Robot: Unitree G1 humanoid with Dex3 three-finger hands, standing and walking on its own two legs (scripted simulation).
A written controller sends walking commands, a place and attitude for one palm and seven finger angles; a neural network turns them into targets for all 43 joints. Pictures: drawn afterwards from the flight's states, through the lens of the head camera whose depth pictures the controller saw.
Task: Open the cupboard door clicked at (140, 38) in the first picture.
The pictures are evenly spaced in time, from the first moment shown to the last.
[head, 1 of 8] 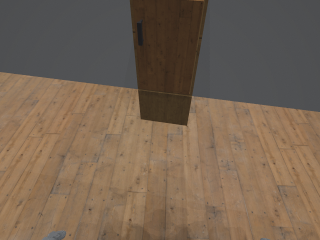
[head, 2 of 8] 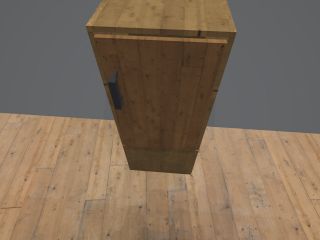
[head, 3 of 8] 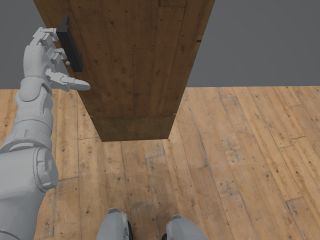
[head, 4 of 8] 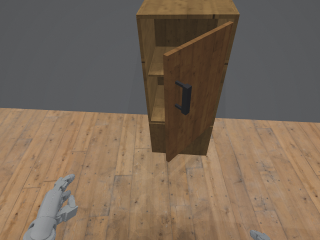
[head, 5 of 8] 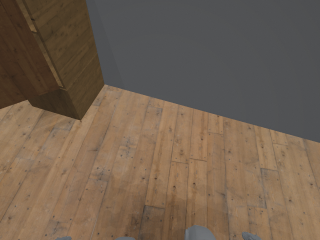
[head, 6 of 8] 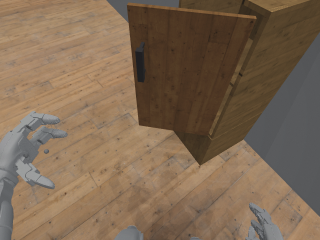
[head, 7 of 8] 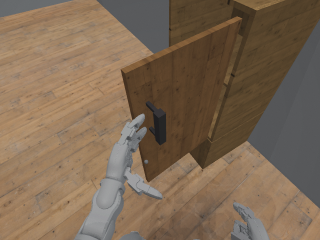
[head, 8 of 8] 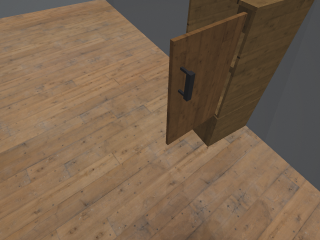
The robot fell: no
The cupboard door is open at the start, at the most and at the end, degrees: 0 96 96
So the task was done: yes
